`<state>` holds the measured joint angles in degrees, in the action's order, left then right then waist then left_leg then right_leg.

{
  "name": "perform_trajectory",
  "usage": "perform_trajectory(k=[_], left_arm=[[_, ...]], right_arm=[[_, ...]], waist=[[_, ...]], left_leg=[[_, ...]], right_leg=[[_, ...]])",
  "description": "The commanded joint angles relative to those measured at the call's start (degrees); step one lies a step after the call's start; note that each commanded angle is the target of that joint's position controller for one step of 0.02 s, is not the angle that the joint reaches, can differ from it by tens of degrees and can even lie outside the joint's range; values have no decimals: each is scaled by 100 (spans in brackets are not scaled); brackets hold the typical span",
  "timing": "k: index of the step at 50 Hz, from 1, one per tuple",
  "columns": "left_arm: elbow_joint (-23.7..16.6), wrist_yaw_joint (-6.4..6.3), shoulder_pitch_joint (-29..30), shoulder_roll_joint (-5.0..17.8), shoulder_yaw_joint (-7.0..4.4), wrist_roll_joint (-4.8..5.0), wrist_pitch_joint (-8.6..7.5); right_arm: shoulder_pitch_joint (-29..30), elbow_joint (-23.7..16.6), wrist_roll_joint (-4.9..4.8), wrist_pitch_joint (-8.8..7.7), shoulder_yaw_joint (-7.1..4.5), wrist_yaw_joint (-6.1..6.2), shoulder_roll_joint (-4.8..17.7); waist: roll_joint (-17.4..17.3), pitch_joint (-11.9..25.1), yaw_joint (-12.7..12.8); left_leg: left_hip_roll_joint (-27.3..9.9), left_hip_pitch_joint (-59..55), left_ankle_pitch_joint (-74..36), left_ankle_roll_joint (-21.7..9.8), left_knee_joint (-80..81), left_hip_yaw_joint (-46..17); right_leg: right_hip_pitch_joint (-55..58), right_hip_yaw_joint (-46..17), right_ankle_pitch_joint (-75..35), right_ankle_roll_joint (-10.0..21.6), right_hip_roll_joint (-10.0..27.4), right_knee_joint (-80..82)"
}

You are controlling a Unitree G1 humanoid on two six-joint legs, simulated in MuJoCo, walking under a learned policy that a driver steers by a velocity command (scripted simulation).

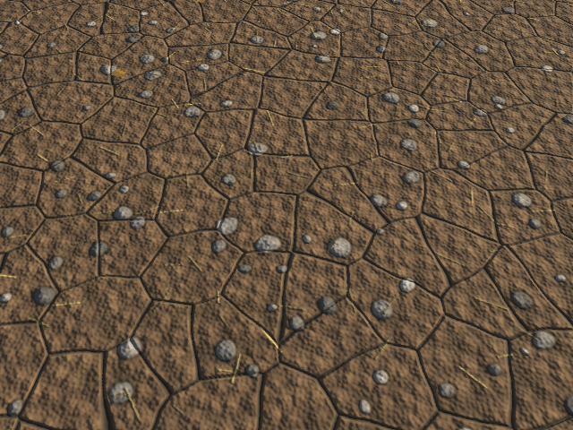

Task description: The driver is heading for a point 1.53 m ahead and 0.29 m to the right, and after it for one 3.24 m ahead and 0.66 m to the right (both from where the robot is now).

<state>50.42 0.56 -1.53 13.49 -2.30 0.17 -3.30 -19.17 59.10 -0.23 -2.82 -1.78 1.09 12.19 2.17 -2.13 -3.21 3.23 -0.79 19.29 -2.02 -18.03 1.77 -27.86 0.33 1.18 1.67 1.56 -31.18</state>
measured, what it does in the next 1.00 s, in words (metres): walks ahead: right foot, then left foot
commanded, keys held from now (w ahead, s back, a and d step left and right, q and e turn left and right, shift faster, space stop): no key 1.00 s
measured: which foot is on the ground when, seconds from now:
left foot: down 0.00-0.04, up 0.06-0.28, down 0.30-1.00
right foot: up 0.00-0.00, down 0.02-1.00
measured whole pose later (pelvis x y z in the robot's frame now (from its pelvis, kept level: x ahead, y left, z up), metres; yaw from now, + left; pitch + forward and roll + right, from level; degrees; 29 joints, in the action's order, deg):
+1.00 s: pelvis +0.10 +0.01 +0.00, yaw +0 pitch -1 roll +0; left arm 62.9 -2.1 -7.0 12.6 -2.1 0.3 0.8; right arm -14.1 63.2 0.3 -0.6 -0.9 2.0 11.2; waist 0.2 -2.3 0.0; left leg 0.0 6.5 19.0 -0.5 -26.7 1.3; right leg -14.1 0.6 12.7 0.0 0.5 -28.1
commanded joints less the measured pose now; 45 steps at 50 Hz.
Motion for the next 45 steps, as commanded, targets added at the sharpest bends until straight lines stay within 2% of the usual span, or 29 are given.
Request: perform_trajectory(k=[1, 2, 3, 4, 5, 6, 7, 8, 10, 11, 13, 14, 15, 16, 17, 18, 19, 22, 29, 36, 45], left_arm=[[51, -46, -804, 964, -295, -107, -77], [97, -71, -1143, 1286, -350, -162, -68], [215, -78, -1388, 967, -255, -173, 7], [243, -38, -1337, 593, -139, -61, 40], [201, -24, -909, 608, -101, -13, 35], [119, -30, -526, 598, -78, -44, 33], [58, -41, -179, 615, -73, -72, 34], [28, -67, 34, 625, -73, -110, 50], [50, -111, 123, 633, -77, -161, 114], [81, -136, 83, 632, -75, -148, 133], [141, -176, 78, 658, -77, -35, 176], [208, -183, -34, 589, -55, 13, 190], [297, -173, -202, 502, -24, 1, 193], [315, -168, -345, 538, -42, -50, 213], [289, -192, -308, 473, -36, -74, 235], [329, -214, -317, 469, -31, -92, 232], [378, -228, -416, 468, -38, -81, 227], [553, -225, -601, 491, -45, -62, 208], [737, -198, -615, 483, -43, -6, 244], [909, -244, -666, 531, -55, 10, 322], [1054, -279, -608, 534, -74, 10, 372]], right_arm=[[64, -161, 2, -20, -174, 22, 891], [-370, -149, 160, -49, -112, 4, 686], [-922, 38, 99, -10, 36, 7, 199], [-490, -5, 13, 75, -24, 5, 466], [-187, -101, -70, 159, -99, 29, 686], [13, -103, -90, 250, -123, 82, 686], [108, -112, -52, 330, -138, 134, 644], [123, -106, -24, 387, -146, 182, 618], [73, -31, 15, 410, -112, 224, 461], [55, 11, 33, 403, -99, 220, 420], [-95, 150, 72, 394, -91, 163, 380], [-50, 161, 140, 404, -93, 126, 419], [87, 82, 212, 411, -91, 113, 540], [264, 0, 177, 411, -125, 135, 832], [403, 61, 103, 365, -143, 127, 898], [567, 44, 99, 288, -105, 123, 740], [659, 58, 116, 219, -87, 122, 672], [563, 109, 69, 81, -75, 101, 614], [298, 231, 41, 130, -42, 88, 594], [266, 270, 38, 171, -20, 79, 543], [212, 313, 50, 200, -5, 94, 478]], waist=[[-355, 550, 636], [262, 1204, 465], [1076, 1953, 421], [887, 1789, 544], [579, 1257, 432], [342, 903, 332], [261, 599, 220], [363, 495, 110], [518, 483, 60], [508, 571, 56], [410, 655, -68], [323, 587, -58], [127, 354, 18], [-239, 61, 253], [-741, -130, 349], [-842, -191, 379], [-905, -141, 437], [-586, 69, 392], [-286, 325, 283], [-242, 296, 303], [-279, 165, 322]], left_leg=[[-1008, 572, -4115, -310, -1030, -411], [-602, 1345, -2397, -49, -1939, -263], [-220, 1983, 358, 267, -3196, -201], [-156, 2178, 2032, 422, -3938, -504], [-338, 2439, 2051, 450, -4329, -628], [-468, 2527, 1842, 471, -4333, -571], [-597, 2431, 1566, 509, -4012, -557], [-686, 2168, 1299, 520, -3581, -539], [-603, 1626, 969, 519, -2774, -347], [-581, 1378, 609, 485, -2374, -295], [-474, 739, -580, 357, -1417, -104], [-456, 552, -825, 263, -1136, -85], [-658, 627, -843, 126, -805, -315], [-859, 1143, -52, -49, -551, -527], [-792, 2036, 971, -151, -319, -578], [-770, 2375, 1112, -85, -88, -606], [-782, 2410, 874, 9, -4, -609], [-714, 1892, -191, 115, -225, -507], [-633, 1371, -1419, 52, -495, -369], [-597, 1279, -1809, 53, -497, -306], [-555, 1301, -1567, 68, -397, -251]], right_leg=[[1825, -130, -1731, 339, 35, 651], [3220, -856, -3799, 733, 793, 120], [3938, -1968, -3834, 1655, 1789, 330], [3439, -2454, -2733, 1769, 1849, 824], [2791, -2218, -1460, 1547, 1704, 1071], [2247, -1969, -571, 1350, 1530, 1276], [1654, -1729, 141, 1184, 1368, 1514], [1244, -1535, 733, 1015, 1192, 1674], [794, -1214, 1119, 941, 960, 1784], [746, -1116, 1271, 936, 907, 1773], [524, -912, 1965, 803, 778, 1719], [375, -827, 2509, 608, 664, 1710], [252, -733, 2920, 339, 529, 1651], [343, -514, 2931, 125, 283, 1528], [1007, -181, 2366, -30, 15, 1281], [1472, -148, 1852, -52, -9, 987], [1685, -111, 1486, -4, -16, 826], [1703, -123, 732, 126, 17, 693], [1846, -109, -256, 119, 43, 511], [1980, -128, -511, 96, 64, 448], [1998, -142, -340, 66, 70, 498]])
Next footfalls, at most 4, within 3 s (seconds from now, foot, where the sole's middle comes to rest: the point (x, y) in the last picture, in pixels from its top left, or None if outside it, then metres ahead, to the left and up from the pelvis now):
0.02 right None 0.17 -0.11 -0.77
0.30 left None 0.10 0.13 -0.77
1.90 left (240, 388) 0.58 0.10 -0.77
2.48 right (337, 280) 0.87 -0.16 -0.77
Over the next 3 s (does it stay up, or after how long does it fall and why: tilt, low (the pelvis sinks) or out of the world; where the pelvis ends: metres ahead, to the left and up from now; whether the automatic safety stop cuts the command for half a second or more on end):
stays up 1.03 -0.11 -0.01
